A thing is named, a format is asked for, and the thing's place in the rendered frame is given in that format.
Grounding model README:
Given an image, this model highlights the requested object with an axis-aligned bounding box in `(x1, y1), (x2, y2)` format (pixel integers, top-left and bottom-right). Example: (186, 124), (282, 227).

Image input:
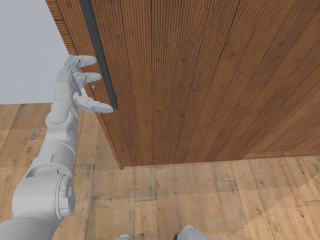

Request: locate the handle
(79, 0), (118, 110)

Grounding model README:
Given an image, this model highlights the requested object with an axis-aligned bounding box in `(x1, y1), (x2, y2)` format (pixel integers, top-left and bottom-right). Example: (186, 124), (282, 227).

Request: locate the robot left forearm
(11, 100), (79, 218)

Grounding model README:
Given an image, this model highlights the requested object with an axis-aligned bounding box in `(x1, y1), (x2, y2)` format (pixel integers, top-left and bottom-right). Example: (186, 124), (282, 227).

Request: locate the robot left upper arm
(0, 174), (76, 240)

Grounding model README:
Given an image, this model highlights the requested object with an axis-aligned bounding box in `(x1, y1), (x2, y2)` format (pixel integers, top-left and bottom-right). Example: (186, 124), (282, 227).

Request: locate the robot shin
(181, 225), (194, 232)
(120, 234), (130, 238)

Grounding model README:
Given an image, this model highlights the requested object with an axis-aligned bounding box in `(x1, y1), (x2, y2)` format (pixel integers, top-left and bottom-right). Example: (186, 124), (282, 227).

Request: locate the robot right shin
(181, 225), (194, 232)

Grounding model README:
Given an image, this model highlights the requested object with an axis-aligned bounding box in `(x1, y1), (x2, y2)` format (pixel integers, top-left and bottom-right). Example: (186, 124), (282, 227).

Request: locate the left robot hand
(54, 54), (114, 114)

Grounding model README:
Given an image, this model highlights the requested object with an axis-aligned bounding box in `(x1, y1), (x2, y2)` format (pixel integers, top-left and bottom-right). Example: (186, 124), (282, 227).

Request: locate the robot left shin
(120, 234), (130, 238)

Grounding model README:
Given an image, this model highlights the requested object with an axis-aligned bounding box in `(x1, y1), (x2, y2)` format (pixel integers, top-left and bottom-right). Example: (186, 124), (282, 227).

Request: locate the wardrobe door
(57, 0), (320, 167)
(249, 83), (320, 153)

